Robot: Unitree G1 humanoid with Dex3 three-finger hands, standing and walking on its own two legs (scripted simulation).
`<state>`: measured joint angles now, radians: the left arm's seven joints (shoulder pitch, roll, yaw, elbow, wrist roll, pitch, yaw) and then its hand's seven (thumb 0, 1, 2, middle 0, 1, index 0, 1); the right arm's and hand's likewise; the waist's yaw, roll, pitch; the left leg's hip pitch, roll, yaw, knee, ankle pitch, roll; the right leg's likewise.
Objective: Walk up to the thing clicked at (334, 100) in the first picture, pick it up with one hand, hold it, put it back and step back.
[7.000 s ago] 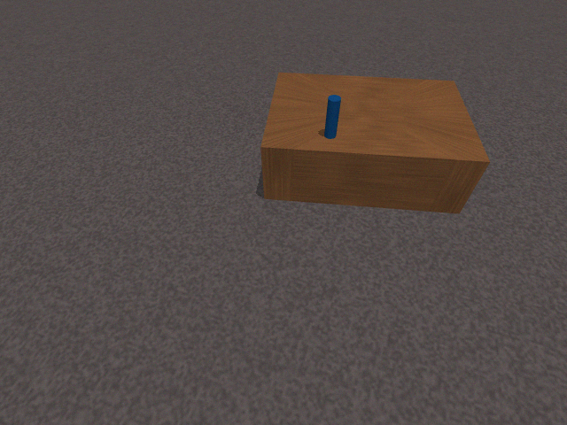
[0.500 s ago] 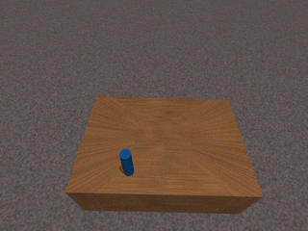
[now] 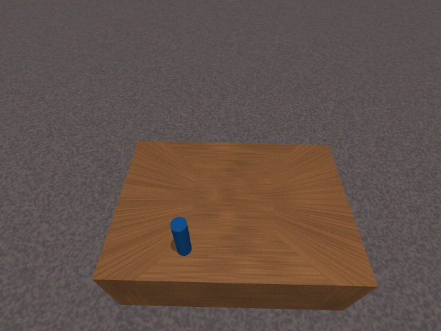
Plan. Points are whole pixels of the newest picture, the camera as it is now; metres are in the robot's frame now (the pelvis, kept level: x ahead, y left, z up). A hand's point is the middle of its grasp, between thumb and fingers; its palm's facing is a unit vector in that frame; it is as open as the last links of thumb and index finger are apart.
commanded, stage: stand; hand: left
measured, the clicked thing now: (181, 237) +0.45 +0.16 -0.36
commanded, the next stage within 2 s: go down in 0.66 s
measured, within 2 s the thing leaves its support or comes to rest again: neither
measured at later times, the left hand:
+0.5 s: hand out of the picture +0.05 +0.25 -0.16, palm faces -0.04 -0.94 -0.33, open 7.4 cm
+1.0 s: hand (108, 326) +0.16 +0.25 -0.16, palm faces +0.05 -0.94 -0.33, open 11.0 cm
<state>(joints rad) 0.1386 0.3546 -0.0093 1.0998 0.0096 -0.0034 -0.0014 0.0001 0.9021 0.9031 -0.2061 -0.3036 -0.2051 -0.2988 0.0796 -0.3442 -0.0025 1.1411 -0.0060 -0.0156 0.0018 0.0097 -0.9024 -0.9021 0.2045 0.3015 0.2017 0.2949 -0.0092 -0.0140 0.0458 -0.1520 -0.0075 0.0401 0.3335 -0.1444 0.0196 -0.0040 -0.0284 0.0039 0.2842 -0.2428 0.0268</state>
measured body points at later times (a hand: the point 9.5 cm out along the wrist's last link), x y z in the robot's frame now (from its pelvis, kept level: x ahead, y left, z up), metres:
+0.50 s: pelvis -0.01 +0.00 +0.00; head +0.00 +0.01 +0.45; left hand +0.05 +0.30 -0.14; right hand +0.06 -0.30 -0.13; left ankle +0.02 +0.11 -0.75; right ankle -0.05 -0.14 -0.75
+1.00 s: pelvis -0.01 -0.01 -0.01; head +0.04 +0.01 +0.43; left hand +0.15 +0.30 -0.14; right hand +0.09 -0.27 -0.13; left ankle +0.02 +0.11 -0.75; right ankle -0.05 -0.14 -0.75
